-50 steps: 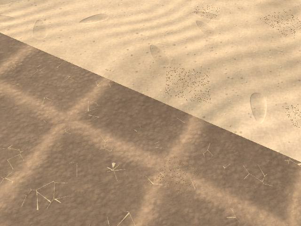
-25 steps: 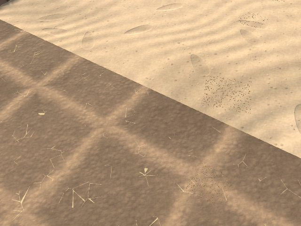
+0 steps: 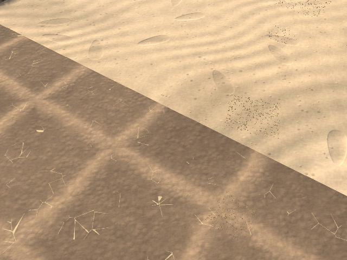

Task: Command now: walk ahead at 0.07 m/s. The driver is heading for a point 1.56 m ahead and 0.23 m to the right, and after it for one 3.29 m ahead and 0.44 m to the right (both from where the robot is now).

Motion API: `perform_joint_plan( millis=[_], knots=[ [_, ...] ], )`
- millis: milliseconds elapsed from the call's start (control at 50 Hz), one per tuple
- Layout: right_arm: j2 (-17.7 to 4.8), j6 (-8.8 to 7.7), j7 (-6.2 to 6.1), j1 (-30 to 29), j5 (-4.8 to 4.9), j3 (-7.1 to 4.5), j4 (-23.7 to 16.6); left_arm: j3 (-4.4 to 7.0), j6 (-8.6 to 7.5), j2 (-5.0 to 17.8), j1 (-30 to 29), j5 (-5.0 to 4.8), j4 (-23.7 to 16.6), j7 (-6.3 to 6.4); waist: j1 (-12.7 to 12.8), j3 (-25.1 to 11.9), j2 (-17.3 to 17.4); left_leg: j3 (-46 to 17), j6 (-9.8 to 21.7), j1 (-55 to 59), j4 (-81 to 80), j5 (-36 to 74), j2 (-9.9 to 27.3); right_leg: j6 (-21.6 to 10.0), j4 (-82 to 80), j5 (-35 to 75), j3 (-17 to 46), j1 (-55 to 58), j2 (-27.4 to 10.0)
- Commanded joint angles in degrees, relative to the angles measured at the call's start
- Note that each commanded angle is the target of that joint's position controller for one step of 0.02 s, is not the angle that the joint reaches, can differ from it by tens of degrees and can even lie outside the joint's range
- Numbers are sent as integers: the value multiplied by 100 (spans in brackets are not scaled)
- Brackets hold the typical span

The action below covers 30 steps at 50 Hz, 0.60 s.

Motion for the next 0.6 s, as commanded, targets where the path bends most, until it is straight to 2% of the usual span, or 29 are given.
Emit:
perform_joint_plan(
  millis=[20,40,80,100,140,200,240,260,280,300,340,360,380,400,420,440,460,480,500,540,560,600],
  knots=[
    [-613,-24,-18,267,-16,-89,-48,110,-23,629,161,12,-75,11,-6,30,-49,-352,279,-467,-331,-740,352,-186,-425,-1097,603,-14,-473],
    [-682,-2,-13,295,-29,-123,-74,152,7,717,189,17,-82,4,-11,101,-72,-316,386,-639,-178,-1630,238,-287,-317,-2003,602,-182,-382],
    [-649,19,22,273,-71,-138,-162,172,46,679,224,43,-121,-35,0,559,-76,-454,571,-1147,-69,-2685,211,-477,-278,-3082,827,-637,-414],
    [-561,0,33,277,-76,-126,-200,164,35,603,272,46,-132,-46,8,667,-58,-539,618,-1266,-9,-2719,247,-544,-228,-3146,971,-698,-470],
    [-493,-79,50,314,-71,-130,-268,178,-28,555,359,61,-161,-62,7,535,-3,-676,670,-1226,41,-2348,323,-626,-147,-2847,1213,-619,-579],
    [-590,-191,80,484,-29,-187,-326,221,-142,593,192,45,-293,-118,-92,339,101,-974,792,-754,-184,-2305,409,-592,26,-2552,1152,-813,-439],
    [-762,-238,61,973,-15,-267,-217,199,-243,442,-236,50,-492,-160,-335,492,524,-1714,1066,50,-750,-2691,796,-415,743,-2044,579,-1660,-56],
    [-942,-256,43,1314,-20,-347,-92,176,-311,328,-466,84,-622,-185,-448,595,924,-2337,1286,539,-1154,-2819,1254,-318,1375,-1461,55,-2176,125],
    [-1010,-266,44,1423,-32,-399,-46,178,-373,381,-661,138,-751,-185,-496,792,948,-2639,1441,659,-1284,-2612,1593,-311,1598,-1288,-185,-2526,6],
    [-988,-293,55,1461,-56,-418,-53,198,-436,440,-736,141,-832,-196,-504,824,861,-2718,1530,642,-1271,-2243,1715,-330,1775,-1405,-141,-2626,-110],
    [-936,-361,61,1292,-77,-445,-88,221,-546,440,-531,93,-886,-241,-284,782,867,-2365,1489,659,-988,-897,1717,-367,1674,-1458,-129,-2465,-259],
    [-898,-376,64,1081,-53,-450,-150,232,-578,405,-326,50,-854,-263,-108,677,814,-1997,1350,429,-857,-440,1557,-368,1276,-1212,-213,-1956,-216],
    [-875,-377,68,723,-2,-452,-255,238,-596,326,134,18,-722,-275,210,543,756,-1522,1153,-178,-626,-40,1291,-369,674,-729,-394,-896,-63],
    [-797,-394,80,371,26,-428,-385,301,-595,358,922,-2,-435,-256,611,294,521,-1039,914,-1117,-128,489,939,-383,267,-336,-373,700,131],
    [-653,-464,115,120,36,-374,-548,468,-597,835,1761,67,-225,-172,1019,-82,-351,-329,639,-2097,1298,674,374,-540,-237,-884,694,2074,-534],
    [-303,-537,151,185,32,-288,-785,645,-575,1569,2545,92,-75,-130,1101,-510,-1831,468,382,-3171,3171,-1099,-353,-1041,-1067,-1601,3159,2835,-2038],
    [-728,-499,145,79,-121,-390,-763,528,-490,1096,2298,92,-13,-129,778,-72,-951,206,482,-3607,4137,-1629,-60,-1207,-987,-1301,3488,2331,-2304],
    [-542,-504,189,48,-133,-364,-748,445,-491,824,1660,116,-230,-148,459,373,-366,98,564,-3764,4503,-1157,269,-1192,-908,-805,2901,1859,-2167],
    [-410,-521,241,26,-103,-327,-720,391,-522,648,1242,121,-357,-170,295,466,-138,135,547,-3637,4495,-740,438,-1106,-987,-219,2336,1494,-1908],
    [-413,-453,321,-9,-154,-345,-748,285,-593,449,1029,99,-370,-164,75,403,-290,323,445,-3403,4242,-361,584,-918,-1125,788,1509,1244,-1488],
    [-397,-406,350,-18,-164,-348,-768,261,-620,435,1160,84,-294,-154,48,311,-421,463,393,-3374,4219,-294,537,-880,-1082,1525,1226,1308,-1369],
    [-357,-341,382,-299,-160,-339,-909,229,-654,443,1470,36,-134,-132,30,281,-475,693,315,-3529,4084,-139,468,-869,-1032,2692,828,1397,-1261]
  ],
)
Keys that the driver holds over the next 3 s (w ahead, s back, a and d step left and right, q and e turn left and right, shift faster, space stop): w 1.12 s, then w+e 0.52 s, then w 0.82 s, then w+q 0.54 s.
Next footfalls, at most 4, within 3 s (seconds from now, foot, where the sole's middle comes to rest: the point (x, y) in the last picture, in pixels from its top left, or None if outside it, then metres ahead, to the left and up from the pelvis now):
0.40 right None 0.14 -0.10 -0.78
0.86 left None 0.49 0.04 -0.78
1.42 right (211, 198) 0.79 -0.13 -0.78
1.96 left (196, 139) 1.13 -0.07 -0.78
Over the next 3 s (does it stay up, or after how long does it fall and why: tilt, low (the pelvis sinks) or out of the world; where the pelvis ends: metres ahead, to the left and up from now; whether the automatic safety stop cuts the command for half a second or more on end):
stays up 1.46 -0.34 -0.13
